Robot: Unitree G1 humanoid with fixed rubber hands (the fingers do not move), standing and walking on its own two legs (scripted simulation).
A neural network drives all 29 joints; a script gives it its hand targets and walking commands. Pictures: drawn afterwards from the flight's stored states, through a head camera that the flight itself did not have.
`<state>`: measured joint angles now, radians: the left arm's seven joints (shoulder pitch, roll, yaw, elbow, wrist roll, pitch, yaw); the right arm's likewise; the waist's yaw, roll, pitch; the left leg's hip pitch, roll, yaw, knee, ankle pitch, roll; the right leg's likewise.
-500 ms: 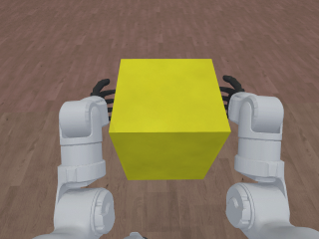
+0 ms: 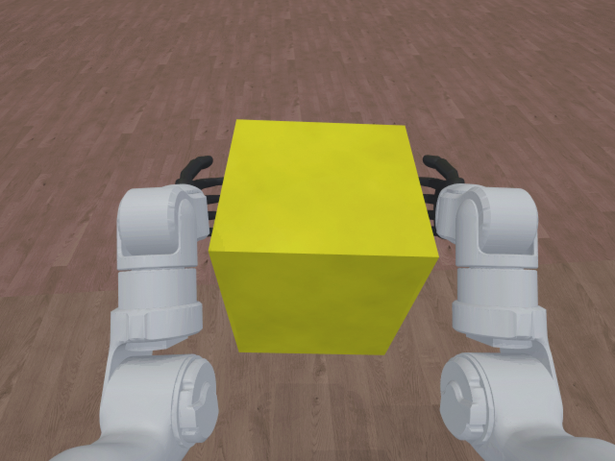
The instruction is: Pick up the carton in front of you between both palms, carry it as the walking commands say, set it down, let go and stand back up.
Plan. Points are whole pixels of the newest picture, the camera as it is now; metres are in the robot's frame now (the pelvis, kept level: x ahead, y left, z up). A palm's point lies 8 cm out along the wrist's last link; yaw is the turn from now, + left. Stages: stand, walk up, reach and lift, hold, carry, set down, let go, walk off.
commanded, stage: carry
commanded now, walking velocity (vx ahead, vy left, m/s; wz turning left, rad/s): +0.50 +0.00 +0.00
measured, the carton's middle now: (316, 246) +0.39 +0.00 +0.10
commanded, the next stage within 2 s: none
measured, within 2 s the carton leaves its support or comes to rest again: neither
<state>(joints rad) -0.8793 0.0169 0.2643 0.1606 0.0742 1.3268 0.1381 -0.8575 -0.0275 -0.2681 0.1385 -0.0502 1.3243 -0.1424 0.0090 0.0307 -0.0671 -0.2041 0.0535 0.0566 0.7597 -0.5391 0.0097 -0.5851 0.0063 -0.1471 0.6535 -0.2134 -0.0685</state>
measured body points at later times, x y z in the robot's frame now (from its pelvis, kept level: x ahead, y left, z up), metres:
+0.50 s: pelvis +0.29 +0.03 +0.03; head +0.31 +0.03 +0.48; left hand +0.69 +0.17 +0.18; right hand +0.67 -0.14 +0.18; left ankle +0.38 +0.10 -0.68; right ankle +0.16 -0.09 -0.61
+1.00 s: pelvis +0.58 -0.02 +0.06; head +0.60 -0.03 +0.51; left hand +0.96 +0.15 +0.20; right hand +0.97 -0.16 +0.20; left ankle +0.50 +0.10 -0.56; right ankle +0.64 -0.10 -0.66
